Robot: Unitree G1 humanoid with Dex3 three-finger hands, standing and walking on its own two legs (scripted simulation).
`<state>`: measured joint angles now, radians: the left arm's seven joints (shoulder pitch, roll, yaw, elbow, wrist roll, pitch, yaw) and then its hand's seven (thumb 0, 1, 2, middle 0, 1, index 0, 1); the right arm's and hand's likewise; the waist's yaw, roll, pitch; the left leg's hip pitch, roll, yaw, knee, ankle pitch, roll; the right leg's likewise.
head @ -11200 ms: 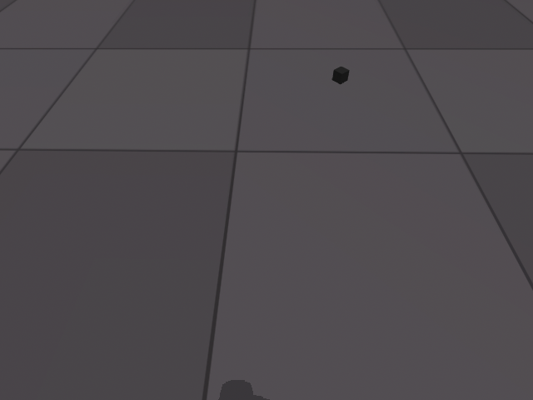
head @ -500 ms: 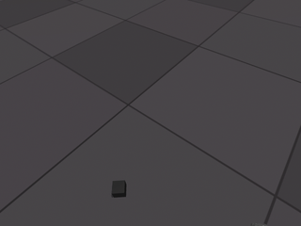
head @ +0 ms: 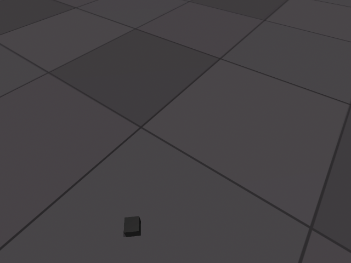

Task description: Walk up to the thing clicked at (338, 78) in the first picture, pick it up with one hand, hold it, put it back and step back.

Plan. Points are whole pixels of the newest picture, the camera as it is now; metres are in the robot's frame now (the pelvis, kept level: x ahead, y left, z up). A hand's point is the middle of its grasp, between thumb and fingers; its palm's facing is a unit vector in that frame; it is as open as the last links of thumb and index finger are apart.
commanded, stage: walk up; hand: left
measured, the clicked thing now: (132, 226) +0.44 +0.25 -0.74
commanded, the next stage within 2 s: stand in 0.30 s
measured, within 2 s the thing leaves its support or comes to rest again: neither
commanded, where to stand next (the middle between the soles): +0.06 +0.00 m, yaw +0 degrees
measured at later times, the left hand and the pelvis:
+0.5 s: hand out of the picture +0.08 +0.24 -0.16, palm faces -0.02 -0.94 -0.34, open 7.4 cm; pelvis +0.01 -0.01 +0.00, yaw +1 degrees
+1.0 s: hand out of the picture +0.08 +0.23 -0.15, palm faces -0.01 -0.94 -0.35, open 7.4 cm; pelvis +0.01 -0.02 +0.00, yaw +1 degrees
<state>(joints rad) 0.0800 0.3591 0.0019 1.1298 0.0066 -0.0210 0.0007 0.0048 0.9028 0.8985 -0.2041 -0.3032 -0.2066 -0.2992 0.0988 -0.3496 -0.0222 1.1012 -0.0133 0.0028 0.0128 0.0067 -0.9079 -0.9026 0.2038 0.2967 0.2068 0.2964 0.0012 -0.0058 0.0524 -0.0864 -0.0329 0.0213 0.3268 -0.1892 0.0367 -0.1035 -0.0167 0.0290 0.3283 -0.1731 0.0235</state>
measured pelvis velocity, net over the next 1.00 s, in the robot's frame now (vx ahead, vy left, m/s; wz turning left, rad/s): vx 0.01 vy -0.02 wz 0.02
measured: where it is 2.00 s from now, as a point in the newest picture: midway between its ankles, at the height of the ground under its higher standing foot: outside the picture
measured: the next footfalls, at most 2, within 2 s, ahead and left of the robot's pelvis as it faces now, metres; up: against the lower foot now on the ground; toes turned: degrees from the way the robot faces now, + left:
none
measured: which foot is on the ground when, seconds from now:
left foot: down 0.00-1.00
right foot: down 0.00-1.00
